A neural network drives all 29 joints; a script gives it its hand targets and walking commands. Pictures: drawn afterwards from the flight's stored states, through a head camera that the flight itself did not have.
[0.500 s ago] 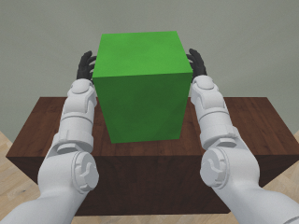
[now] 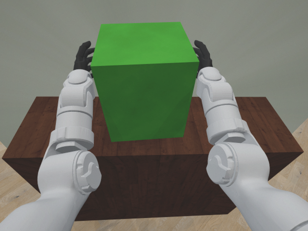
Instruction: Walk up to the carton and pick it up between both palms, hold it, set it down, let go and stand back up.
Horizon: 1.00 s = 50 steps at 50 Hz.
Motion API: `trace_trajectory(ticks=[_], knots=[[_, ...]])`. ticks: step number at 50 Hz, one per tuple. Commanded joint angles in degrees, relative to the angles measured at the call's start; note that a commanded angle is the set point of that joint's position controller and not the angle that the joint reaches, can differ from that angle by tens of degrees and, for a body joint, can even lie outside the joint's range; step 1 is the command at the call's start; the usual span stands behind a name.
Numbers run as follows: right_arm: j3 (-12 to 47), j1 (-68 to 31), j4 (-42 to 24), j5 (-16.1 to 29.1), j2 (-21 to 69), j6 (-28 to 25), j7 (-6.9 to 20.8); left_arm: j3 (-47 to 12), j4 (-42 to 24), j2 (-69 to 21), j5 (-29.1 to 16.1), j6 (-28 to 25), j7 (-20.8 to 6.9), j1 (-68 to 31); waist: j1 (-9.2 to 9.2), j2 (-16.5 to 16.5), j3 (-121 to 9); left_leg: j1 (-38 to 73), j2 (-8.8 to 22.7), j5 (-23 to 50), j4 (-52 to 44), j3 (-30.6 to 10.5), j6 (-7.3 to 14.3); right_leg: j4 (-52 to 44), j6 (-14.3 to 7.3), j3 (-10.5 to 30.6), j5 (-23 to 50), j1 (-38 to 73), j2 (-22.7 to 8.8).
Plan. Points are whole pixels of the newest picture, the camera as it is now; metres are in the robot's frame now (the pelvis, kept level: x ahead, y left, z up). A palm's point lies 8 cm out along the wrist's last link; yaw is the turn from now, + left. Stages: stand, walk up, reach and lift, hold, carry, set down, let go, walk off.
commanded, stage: reach and lift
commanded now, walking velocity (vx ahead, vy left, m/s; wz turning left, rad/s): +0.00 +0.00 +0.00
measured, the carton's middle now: (144, 83) +0.47 +0.00 +0.16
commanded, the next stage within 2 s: hold in 1.70 s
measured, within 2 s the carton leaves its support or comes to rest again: neither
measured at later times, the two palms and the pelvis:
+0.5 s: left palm (82, 95) +0.37 +0.15 +0.20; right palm (212, 98) +0.37 -0.15 +0.19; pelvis -0.03 +0.00 +0.00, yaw -1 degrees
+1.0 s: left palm (78, 112) +0.34 +0.15 +0.18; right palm (212, 115) +0.33 -0.15 +0.17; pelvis -0.03 +0.00 +0.00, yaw -2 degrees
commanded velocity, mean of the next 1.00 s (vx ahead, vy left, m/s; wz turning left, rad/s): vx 0.00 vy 0.00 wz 0.00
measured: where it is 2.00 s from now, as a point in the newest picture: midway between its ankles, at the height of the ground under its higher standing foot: outside the picture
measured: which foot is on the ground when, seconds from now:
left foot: down 0.00-1.00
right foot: down 0.00-1.00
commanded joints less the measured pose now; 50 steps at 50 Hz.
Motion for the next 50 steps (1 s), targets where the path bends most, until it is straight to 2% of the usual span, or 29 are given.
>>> trace_trajectory(ticks=[1,5,9,16,20,23,29,31,32,36,40,42,45,48,50], knots=[[15.33,-34.27,-5.39,6.70,25.78,-2.61,7.02,-14.77,-8.21,-25.67,-4.40,-0.63,-7.00,-34.03,0.94,4.61,-29.86,21.18,-0.30,20.67,7.44,-0.82,0.48,3.10,0.24,1.94,17.73,9.03,1.44],[18.60,-32.01,-8.14,9.11,25.97,-2.82,6.13,-15.91,-10.82,-27.14,-4.46,0.94,-6.95,-30.81,0.95,3.55,-28.57,22.17,-0.48,21.37,8.14,-0.87,0.32,3.83,0.53,2.20,19.56,9.93,1.62],[21.42,-29.03,-11.91,11.22,25.11,-2.70,4.58,-17.68,-13.48,-28.83,-4.55,2.72,-7.18,-26.63,0.53,3.98,-26.19,23.84,-0.67,19.48,8.60,-0.96,0.13,3.64,0.78,2.59,18.31,9.14,1.66],[25.48,-26.27,-17.08,13.66,25.00,-2.26,2.49,-20.30,-17.12,-30.69,-5.80,4.19,-7.58,-23.55,-0.02,2.73,-21.00,22.05,-0.32,10.32,8.11,-1.26,0.58,3.98,1.25,2.44,9.78,6.87,1.62],[25.37,-26.04,-18.78,13.15,24.93,-1.89,2.27,-20.47,-16.02,-30.79,-5.90,4.57,-7.71,-23.56,0.42,1.82,-17.46,18.07,0.13,-0.82,7.86,-1.25,1.66,4.55,1.44,1.74,-2.43,2.10,1.51],[24.90,-25.25,-18.25,12.17,25.73,-1.57,2.77,-19.80,-15.03,-30.99,-5.46,4.13,-7.32,-24.01,1.08,0.34,-16.41,16.17,0.05,-5.94,8.73,-0.82,2.96,5.82,1.71,1.44,-8.69,-1.43,1.49],[25.75,-26.25,-19.87,12.91,26.48,-1.42,3.07,-18.38,-12.56,-31.18,-4.23,4.19,-6.71,-22.18,3.07,-0.01,-16.90,13.73,-0.27,-7.58,10.31,-0.40,4.47,7.71,1.92,1.99,-11.42,-2.92,0.76],[25.68,-24.52,-19.03,13.42,25.69,-0.91,2.77,-18.65,-12.84,-31.05,-4.41,4.44,-6.79,-21.20,2.57,0.45,-15.89,14.06,-0.19,-6.99,10.94,-0.40,4.28,7.66,1.82,2.25,-11.26,-3.19,0.70],[25.97,-23.64,-19.17,13.96,25.93,-0.77,2.62,-19.16,-14.18,-30.95,-4.58,4.61,-6.84,-20.86,2.64,1.12,-16.41,14.48,-0.15,-6.18,11.02,-0.44,4.11,7.76,1.74,2.40,-10.49,-3.01,0.65],[29.25,-18.84,-22.95,16.96,26.04,0.33,0.97,-23.28,-20.49,-33.31,-6.38,6.10,-7.53,-16.37,0.61,3.84,-17.86,18.66,0.27,0.08,10.93,-0.87,2.58,7.04,1.48,2.87,-2.64,0.16,0.84],[34.72,-12.67,-29.25,20.87,25.44,2.32,-1.75,-25.85,-28.74,-33.15,-7.47,9.09,-8.96,-9.94,-0.62,3.04,-16.36,22.48,0.04,6.67,10.26,-1.33,1.43,6.77,2.05,3.46,6.99,5.54,1.19],[36.99,-10.30,-33.39,22.41,25.48,3.21,-3.13,-27.78,-33.14,-33.25,-8.32,10.76,-9.72,-7.87,-0.51,2.91,-14.65,22.33,0.41,6.35,9.52,-1.34,1.20,6.69,2.13,3.37,6.80,6.89,1.20],[39.61,-10.82,-40.10,24.18,26.16,4.13,-4.24,-32.08,-39.93,-33.96,-10.03,12.92,-9.89,-8.92,-0.66,2.97,-14.09,21.84,0.72,2.24,9.04,-1.17,1.03,7.09,1.98,2.87,2.10,4.13,1.06],[40.44,-13.31,-44.93,23.96,26.35,4.37,-3.84,-33.47,-41.47,-34.48,-10.44,14.13,-9.00,-10.00,0.43,1.97,-14.61,20.38,1.25,-4.14,8.33,-0.59,1.99,7.62,2.37,2.13,-4.42,0.55,0.64],[39.71,-13.65,-45.33,23.48,25.41,4.76,-3.14,-33.62,-40.08,-34.47,-10.01,14.84,-8.43,-9.73,0.95,1.79,-14.21,19.37,1.30,-8.43,8.27,-0.31,2.46,8.26,2.58,1.93,-8.12,-1.46,0.53]])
